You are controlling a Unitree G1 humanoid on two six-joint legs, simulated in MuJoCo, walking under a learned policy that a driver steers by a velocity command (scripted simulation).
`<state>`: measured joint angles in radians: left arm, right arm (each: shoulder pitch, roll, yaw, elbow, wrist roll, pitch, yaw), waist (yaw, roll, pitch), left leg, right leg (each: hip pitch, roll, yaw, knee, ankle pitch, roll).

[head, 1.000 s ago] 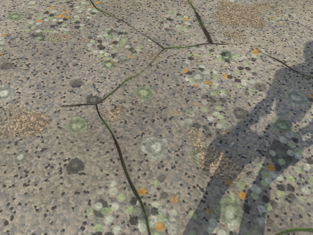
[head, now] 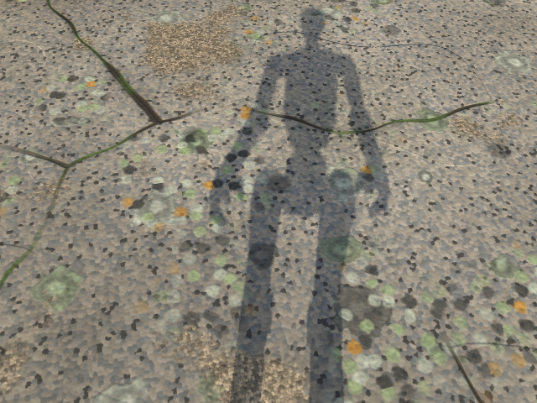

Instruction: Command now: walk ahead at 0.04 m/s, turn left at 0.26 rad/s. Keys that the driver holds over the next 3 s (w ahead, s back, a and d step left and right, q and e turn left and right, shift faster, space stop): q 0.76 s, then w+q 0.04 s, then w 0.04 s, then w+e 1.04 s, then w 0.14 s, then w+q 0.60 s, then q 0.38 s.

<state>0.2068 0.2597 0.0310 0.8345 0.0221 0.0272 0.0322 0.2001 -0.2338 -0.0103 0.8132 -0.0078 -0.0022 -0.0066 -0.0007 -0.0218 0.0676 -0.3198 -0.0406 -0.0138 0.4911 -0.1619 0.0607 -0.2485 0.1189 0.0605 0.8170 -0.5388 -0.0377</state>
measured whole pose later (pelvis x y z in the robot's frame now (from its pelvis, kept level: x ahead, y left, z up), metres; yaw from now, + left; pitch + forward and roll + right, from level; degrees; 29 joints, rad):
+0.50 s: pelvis -0.01 -0.04 +0.01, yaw +17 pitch +0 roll +1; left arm 0.23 0.27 0.03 0.79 0.03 0.02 0.05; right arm 0.19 -0.33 -0.10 0.82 -0.02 0.07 0.02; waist 0.00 0.05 0.04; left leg -0.50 -0.09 -0.08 1.06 -0.38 -0.03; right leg -0.18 0.02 -0.03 0.39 -0.22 -0.05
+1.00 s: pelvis +0.00 +0.02 +0.01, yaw +30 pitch +0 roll +0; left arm 0.27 0.31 0.06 0.83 0.03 0.02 -0.04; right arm 0.28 -0.25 -0.03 0.82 -0.02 -0.01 0.01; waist 0.01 -0.05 0.02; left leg -0.05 -0.07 -0.02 0.27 -0.21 0.08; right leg -0.50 -0.06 -0.02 0.96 -0.25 0.01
